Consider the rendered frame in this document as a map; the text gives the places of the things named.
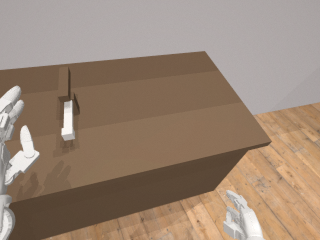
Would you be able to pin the left robot hand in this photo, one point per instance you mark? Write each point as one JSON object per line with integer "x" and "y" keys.
{"x": 10, "y": 109}

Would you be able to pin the right robot hand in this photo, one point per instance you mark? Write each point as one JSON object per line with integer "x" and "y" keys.
{"x": 245, "y": 222}

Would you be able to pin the tap lever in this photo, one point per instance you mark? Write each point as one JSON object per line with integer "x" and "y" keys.
{"x": 67, "y": 131}

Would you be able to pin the left robot forearm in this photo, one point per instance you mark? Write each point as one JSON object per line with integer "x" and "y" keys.
{"x": 7, "y": 217}

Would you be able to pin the counter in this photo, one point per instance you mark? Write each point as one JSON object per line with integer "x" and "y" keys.
{"x": 149, "y": 131}

